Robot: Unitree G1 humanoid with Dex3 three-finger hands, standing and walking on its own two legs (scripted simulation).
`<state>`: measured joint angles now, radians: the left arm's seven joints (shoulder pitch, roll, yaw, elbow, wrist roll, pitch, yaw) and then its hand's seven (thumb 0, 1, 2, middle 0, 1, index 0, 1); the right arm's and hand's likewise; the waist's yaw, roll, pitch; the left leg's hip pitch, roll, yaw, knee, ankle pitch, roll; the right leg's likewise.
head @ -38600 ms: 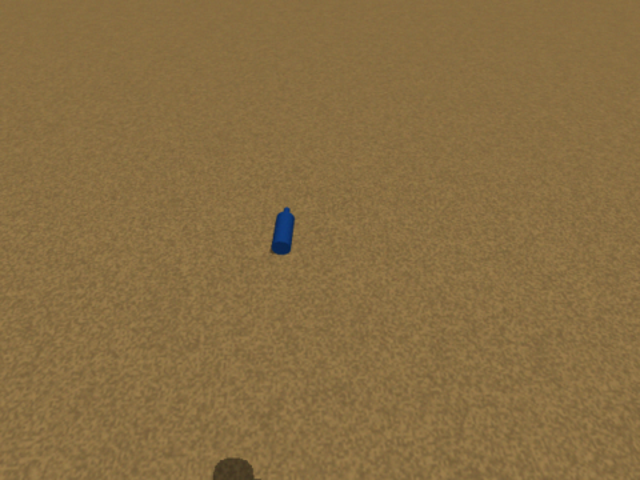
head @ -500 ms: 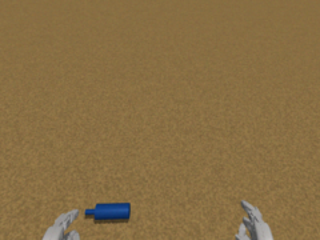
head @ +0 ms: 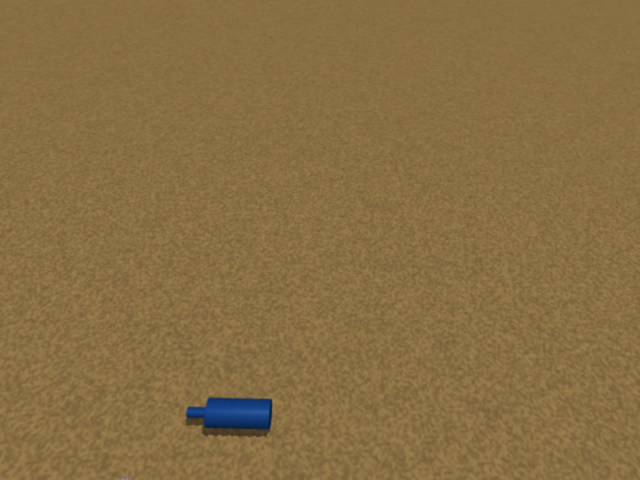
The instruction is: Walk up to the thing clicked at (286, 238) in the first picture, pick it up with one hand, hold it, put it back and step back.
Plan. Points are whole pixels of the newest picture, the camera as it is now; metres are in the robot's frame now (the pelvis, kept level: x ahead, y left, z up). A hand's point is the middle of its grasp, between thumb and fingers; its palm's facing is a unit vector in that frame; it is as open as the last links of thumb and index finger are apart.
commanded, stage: stand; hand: left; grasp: from above
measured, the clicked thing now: (229, 413) +0.45 +0.26 -0.71
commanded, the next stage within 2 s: none
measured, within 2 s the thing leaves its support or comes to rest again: neither
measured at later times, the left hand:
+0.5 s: hand out of the picture +0.04 +0.22 -0.14, palm faces +0.05 -0.94 -0.33, open 7.4 cm
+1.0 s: hand out of the picture +0.07 +0.23 -0.13, palm faces +0.03 -0.94 -0.34, open 7.4 cm
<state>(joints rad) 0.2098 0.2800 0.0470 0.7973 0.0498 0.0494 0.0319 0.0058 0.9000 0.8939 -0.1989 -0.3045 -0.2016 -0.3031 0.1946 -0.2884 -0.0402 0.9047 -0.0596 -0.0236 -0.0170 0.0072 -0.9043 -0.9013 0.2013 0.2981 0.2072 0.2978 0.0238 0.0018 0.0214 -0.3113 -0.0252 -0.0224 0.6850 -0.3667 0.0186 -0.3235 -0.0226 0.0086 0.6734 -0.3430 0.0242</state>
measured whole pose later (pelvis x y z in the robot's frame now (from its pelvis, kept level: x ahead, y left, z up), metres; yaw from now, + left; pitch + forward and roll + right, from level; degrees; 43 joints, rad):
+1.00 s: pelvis +0.00 -0.02 +0.03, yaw +0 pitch -3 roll +0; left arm 0.11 0.30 0.03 1.17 0.02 0.00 0.02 0.00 0.90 0.89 -0.20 -0.30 -0.20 -0.30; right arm 0.14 -0.32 -0.01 1.14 -0.03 0.00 -0.02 0.00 -0.91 -0.90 0.20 0.30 0.21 0.30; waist 0.01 0.02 0.06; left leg -0.08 0.00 -0.04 0.34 -0.20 -0.01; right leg -0.09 0.00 -0.01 0.34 -0.18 0.00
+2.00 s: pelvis +0.02 -0.02 +0.03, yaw +0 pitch -2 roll +0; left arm 0.09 0.32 0.03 1.16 0.01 -0.01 0.00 0.00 0.90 0.89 -0.20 -0.30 -0.20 -0.30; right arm 0.12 -0.34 0.00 1.14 -0.02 -0.01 -0.01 0.00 -0.91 -0.90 0.20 0.30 0.21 0.30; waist 0.00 0.02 0.05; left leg -0.07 0.01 -0.04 0.31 -0.21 -0.02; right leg -0.09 0.01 -0.01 0.31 -0.19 0.00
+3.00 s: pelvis -0.11 +0.01 +0.00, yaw -5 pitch -3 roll -1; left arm 0.15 0.36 0.07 0.87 0.03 0.03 0.00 0.00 0.90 0.89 -0.20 -0.30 -0.20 -0.30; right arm 0.13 -0.39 -0.04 0.87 -0.01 0.06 -0.02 0.00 -0.90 -0.90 0.20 0.30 0.21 0.30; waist -0.01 0.04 0.19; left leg -0.40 0.00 -0.03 0.82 -0.43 0.01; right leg -0.25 0.06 0.04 0.67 -0.36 -0.03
